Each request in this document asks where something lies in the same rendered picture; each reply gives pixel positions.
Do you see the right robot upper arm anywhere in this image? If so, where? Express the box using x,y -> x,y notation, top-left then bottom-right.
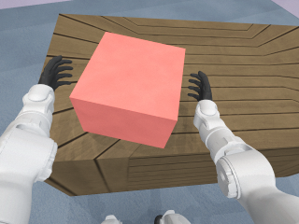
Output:
216,149 -> 299,224

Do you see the robot right hand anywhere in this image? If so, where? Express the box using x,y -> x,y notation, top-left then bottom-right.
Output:
187,71 -> 213,102

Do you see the robot left forearm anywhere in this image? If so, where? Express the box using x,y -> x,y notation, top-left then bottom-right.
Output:
0,84 -> 55,154

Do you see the robot shin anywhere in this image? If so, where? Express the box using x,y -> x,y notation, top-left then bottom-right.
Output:
105,215 -> 116,220
163,210 -> 175,217

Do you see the robot left hand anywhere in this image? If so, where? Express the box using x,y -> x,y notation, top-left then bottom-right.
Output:
37,55 -> 74,91

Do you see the left robot shin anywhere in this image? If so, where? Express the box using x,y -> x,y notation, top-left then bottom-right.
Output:
105,215 -> 116,220

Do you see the left robot upper arm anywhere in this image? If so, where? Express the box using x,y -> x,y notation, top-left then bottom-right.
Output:
0,128 -> 58,224

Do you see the robot right forearm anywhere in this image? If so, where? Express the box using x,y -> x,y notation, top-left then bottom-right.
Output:
193,99 -> 276,185

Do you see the right robot shin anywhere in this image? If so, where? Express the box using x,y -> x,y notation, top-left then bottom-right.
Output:
163,210 -> 175,217

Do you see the pedestal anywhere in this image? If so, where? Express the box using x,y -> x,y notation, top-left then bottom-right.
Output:
39,13 -> 299,197

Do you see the carton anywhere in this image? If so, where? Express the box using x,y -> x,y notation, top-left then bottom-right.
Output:
69,32 -> 186,148

